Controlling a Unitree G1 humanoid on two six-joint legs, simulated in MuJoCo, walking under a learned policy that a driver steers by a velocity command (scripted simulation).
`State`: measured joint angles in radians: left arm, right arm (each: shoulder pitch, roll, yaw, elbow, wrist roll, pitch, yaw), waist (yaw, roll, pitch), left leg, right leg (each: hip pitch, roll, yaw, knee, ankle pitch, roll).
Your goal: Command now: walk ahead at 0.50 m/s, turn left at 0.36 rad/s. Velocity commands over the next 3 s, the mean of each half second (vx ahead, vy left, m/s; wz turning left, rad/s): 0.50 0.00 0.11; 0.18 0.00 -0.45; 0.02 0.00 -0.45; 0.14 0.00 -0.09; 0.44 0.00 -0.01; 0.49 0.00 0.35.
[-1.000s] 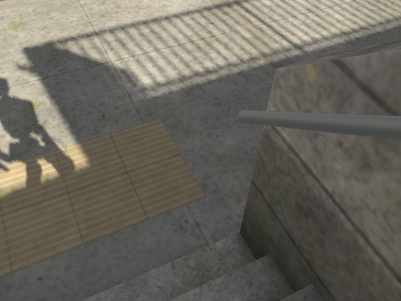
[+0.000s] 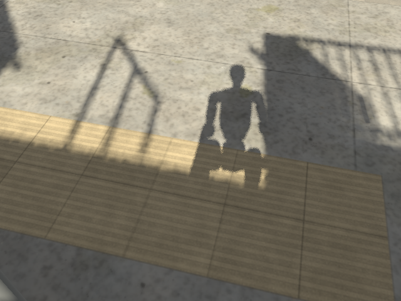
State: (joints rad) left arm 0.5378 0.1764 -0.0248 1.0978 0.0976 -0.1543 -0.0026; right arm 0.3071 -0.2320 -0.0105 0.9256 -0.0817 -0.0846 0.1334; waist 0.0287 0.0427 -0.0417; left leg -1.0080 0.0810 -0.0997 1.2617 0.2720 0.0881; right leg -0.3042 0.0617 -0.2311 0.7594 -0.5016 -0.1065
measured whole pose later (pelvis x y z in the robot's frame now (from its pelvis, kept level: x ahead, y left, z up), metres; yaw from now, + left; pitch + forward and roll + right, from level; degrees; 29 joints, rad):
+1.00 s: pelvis +0.52 -0.01 -0.38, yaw -15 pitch +3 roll +2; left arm 0.16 0.23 0.03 0.81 -0.01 0.05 0.05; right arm 0.00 -0.21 -0.05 0.71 0.01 -0.01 -0.09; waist 0.02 0.01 0.03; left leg -0.77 0.03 -0.09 1.07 -0.14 -0.13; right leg -0.45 0.08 0.10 0.55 -0.15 -0.07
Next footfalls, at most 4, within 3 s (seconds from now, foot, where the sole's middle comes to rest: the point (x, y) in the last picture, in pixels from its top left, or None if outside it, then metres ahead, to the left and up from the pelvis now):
0.32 left None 0.28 0.13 -0.94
0.74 right None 0.62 -0.11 -1.15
1.10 left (188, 293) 0.71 0.10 -1.15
1.44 right None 0.60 -0.14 -1.15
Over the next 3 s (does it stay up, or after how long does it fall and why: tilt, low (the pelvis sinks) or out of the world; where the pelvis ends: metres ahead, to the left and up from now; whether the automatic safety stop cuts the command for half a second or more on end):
stays up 1.17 -0.20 -0.39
